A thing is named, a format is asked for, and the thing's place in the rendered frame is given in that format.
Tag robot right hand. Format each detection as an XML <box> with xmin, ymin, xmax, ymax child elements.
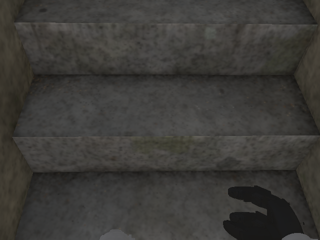
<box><xmin>223</xmin><ymin>185</ymin><xmax>305</xmax><ymax>240</ymax></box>

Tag robot left shin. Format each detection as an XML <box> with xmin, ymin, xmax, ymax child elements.
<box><xmin>99</xmin><ymin>229</ymin><xmax>122</xmax><ymax>240</ymax></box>

